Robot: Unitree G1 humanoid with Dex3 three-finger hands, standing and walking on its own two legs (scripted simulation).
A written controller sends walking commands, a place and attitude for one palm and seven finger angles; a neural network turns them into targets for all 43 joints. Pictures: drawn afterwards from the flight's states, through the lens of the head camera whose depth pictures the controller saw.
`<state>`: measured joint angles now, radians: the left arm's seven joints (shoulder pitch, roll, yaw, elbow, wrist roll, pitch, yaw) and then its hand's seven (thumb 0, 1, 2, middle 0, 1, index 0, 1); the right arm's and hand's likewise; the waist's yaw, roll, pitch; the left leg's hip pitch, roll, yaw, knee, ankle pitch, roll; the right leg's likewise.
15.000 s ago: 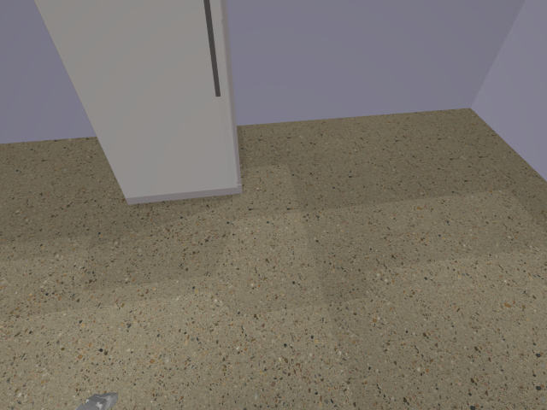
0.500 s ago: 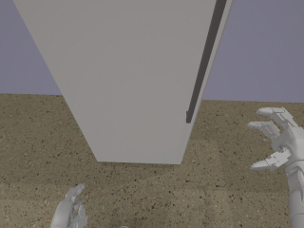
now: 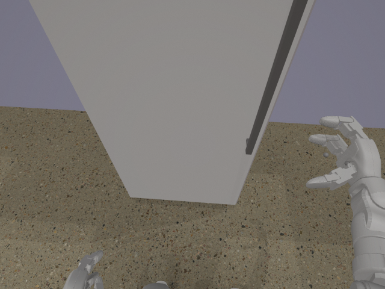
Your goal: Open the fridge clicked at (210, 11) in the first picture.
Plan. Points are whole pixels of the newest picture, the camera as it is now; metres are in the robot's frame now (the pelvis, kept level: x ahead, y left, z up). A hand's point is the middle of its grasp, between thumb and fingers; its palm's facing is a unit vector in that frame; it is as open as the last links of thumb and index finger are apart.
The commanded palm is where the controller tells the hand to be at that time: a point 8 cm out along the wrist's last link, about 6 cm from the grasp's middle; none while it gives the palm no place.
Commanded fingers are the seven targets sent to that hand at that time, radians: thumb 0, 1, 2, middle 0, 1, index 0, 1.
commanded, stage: move the hooked fingers beside the handle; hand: right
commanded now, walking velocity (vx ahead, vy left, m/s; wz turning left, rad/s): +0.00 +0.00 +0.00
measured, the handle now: (268, 86) +0.54 -0.12 +0.12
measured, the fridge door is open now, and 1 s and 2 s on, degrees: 0 0 0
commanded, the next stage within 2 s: feel for the door with the fingertips in 1.52 s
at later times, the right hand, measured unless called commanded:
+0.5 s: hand (302, 127) +0.45 -0.19 +0.09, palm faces -0.03 +1.00 +0.00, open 14.0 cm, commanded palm +0.43 -0.25 +0.08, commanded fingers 0.00 0.50 -0.30 0.30 1.20 0.30 1.20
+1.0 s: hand (295, 120) +0.48 -0.19 +0.07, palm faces -0.01 +1.00 -0.01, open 14.0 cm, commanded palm +0.45 -0.24 +0.08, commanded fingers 0.00 0.50 -0.30 0.30 1.20 0.30 1.20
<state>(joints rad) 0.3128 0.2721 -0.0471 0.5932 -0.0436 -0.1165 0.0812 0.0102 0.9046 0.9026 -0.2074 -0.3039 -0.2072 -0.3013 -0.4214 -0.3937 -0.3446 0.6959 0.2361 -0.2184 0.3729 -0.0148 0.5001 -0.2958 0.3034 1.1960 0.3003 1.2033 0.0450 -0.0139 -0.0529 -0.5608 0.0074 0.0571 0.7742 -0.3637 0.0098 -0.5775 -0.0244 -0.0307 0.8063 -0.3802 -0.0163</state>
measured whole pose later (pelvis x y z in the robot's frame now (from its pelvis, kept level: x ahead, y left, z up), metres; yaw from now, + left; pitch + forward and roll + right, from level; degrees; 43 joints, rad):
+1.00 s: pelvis +0.00 +0.00 -0.01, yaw +2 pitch +16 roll +1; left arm 0.42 0.27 -0.03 0.61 -0.02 0.03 0.03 0.01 0.91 0.90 -0.21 -0.30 -0.21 -0.30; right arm -0.79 -0.47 -0.40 1.11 0.12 -0.34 0.28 -0.01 0.50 -0.30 0.30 1.20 0.30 1.20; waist 0.14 -0.02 -0.08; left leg -0.75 -0.02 0.03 0.85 -0.38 0.01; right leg -0.76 -0.05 -0.05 0.90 -0.41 -0.02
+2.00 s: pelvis +0.00 -0.01 -0.02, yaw +2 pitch +15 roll +2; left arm 0.40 0.26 -0.02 0.62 -0.01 0.02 0.01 0.01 0.91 0.90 -0.21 -0.30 -0.21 -0.30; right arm -0.80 -0.36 -0.32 1.06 0.11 -0.37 0.17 -0.01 0.50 -0.30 0.30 1.20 0.30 1.20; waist 0.13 -0.02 -0.09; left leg -0.76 -0.01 0.04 0.87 -0.39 0.00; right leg -0.77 -0.04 -0.04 0.92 -0.42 -0.02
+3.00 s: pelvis +0.01 +0.00 -0.02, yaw +2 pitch +17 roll +2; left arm 0.43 0.25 -0.02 0.62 0.00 0.04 -0.01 0.00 0.91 0.90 -0.21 -0.30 -0.21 -0.30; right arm -0.83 -0.39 -0.32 1.08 0.12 -0.35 0.15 -0.01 0.50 -0.30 0.27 1.18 0.26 1.19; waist 0.14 -0.03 -0.11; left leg -0.77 -0.01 0.04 0.86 -0.40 0.01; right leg -0.79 -0.04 -0.03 0.92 -0.44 -0.02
